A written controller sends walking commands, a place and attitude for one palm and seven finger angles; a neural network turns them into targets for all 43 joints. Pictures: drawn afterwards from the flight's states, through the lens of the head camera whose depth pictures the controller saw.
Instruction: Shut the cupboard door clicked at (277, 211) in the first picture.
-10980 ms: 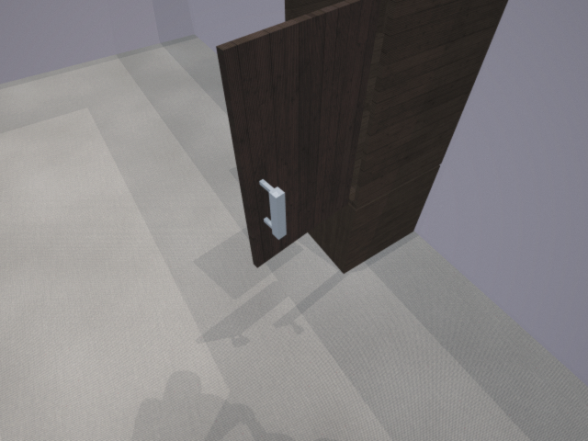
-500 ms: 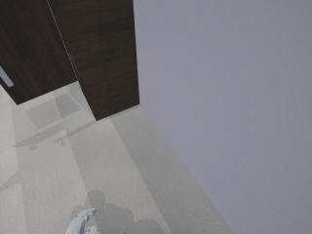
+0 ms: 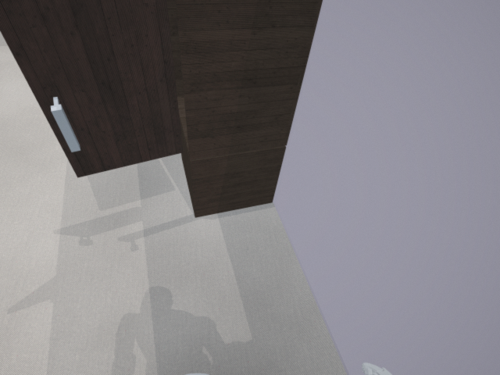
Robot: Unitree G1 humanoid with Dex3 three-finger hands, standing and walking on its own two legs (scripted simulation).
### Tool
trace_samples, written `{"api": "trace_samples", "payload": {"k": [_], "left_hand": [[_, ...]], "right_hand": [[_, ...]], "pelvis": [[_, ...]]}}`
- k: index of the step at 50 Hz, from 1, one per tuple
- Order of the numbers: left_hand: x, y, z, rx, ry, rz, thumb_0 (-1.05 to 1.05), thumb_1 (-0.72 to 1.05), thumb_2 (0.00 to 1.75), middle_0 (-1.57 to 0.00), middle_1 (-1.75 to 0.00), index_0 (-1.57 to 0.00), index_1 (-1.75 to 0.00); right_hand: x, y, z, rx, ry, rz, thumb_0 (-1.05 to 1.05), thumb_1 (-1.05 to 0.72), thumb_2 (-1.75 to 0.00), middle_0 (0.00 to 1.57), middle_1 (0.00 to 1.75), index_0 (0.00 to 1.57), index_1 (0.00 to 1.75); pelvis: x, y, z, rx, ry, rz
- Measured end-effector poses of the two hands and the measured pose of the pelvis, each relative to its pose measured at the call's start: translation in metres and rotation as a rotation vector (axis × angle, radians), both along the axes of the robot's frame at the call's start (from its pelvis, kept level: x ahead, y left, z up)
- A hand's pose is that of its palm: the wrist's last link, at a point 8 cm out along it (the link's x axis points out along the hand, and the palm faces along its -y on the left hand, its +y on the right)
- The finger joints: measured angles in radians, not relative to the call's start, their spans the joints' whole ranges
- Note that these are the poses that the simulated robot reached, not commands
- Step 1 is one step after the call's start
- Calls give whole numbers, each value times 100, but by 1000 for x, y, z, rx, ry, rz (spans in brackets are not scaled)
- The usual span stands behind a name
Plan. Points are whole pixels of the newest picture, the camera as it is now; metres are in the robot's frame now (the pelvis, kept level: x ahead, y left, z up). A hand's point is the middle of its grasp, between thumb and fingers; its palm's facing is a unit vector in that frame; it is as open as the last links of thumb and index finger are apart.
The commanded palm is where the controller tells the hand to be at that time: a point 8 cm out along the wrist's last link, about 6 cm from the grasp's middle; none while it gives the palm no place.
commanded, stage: turn to face it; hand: left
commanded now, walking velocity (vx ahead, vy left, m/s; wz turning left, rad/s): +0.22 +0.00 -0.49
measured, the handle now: (65, 124) +0.67 +0.59 -0.10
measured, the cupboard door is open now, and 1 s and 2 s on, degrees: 98 98 98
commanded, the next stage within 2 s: take the last steps up to it in 1.28 s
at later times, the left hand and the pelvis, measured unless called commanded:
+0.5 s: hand (179, 306) +0.25 +0.16 -0.15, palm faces +0.09 -0.98 -0.19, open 7.4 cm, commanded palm none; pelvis +0.13 -0.02 +0.00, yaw +8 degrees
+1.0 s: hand out of the picture +0.12 +0.26 -0.17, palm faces +0.40 -0.88 -0.26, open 7.4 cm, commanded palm none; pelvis +0.15 +0.03 +0.01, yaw +21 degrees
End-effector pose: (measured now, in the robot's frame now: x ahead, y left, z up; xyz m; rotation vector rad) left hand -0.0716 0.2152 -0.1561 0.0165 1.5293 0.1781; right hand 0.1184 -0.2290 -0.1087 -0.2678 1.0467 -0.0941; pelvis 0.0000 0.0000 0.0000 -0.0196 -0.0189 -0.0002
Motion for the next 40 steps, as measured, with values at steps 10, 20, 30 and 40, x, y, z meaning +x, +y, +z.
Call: {"api": "trace_samples", "payload": {"k": [10,20,30,40], "left_hand": [[188,22,21,48,-262,-111,1,92,90,-20,-30,-20,-30],[311,2,28,103,-441,-144,0,91,90,-20,-30,-20,-30],[274,1,29,120,-398,21,-1,91,90,-20,-30,-20,-30],[184,67,-4,151,-231,205,-1,92,90,-20,-30,-20,-30]], "right_hand": [[-39,0,-2,-2,204,-162,-2,-95,-90,20,30,20,30],[-70,3,-29,81,504,-207,0,-91,-90,20,30,20,30],[56,-23,-22,27,350,-47,0,-91,-90,20,30,20,30],[208,24,-1,-80,39,210,0,-91,-90,20,30,20,30]], "pelvis": [[66,9,15,6,0,-25],[122,-17,-1,28,17,66],[134,-18,7,26,11,187],[141,23,-12,5,23,299]]}}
